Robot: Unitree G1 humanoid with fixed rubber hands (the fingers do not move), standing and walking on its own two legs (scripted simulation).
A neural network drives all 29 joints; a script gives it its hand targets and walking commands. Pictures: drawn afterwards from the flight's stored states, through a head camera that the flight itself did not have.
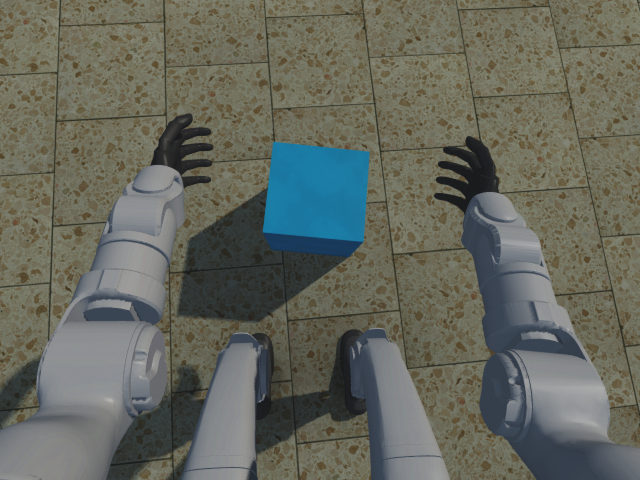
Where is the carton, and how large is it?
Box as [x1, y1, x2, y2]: [263, 142, 369, 256]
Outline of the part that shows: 273,142 263,225 263,233 271,249 348,256 363,241 369,152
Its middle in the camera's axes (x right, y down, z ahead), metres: -0.01 -0.07 +0.94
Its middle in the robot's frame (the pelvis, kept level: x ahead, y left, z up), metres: +0.54 -0.03 -0.54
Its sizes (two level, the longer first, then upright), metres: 0.210 0.200 0.250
